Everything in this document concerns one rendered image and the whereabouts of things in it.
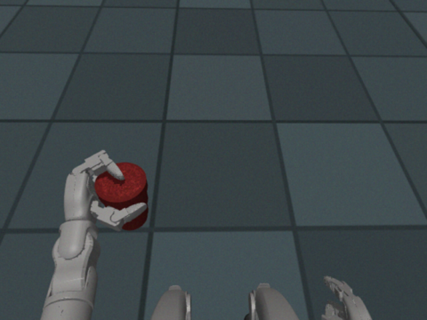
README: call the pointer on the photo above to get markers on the left robot hand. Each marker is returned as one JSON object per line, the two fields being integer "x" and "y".
{"x": 81, "y": 200}

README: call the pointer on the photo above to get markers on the left robot arm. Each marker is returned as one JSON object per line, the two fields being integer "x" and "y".
{"x": 71, "y": 294}

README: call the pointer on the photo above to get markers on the cup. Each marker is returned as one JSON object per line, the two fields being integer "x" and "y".
{"x": 122, "y": 194}

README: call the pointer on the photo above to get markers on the right robot hand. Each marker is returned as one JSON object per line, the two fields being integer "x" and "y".
{"x": 353, "y": 307}

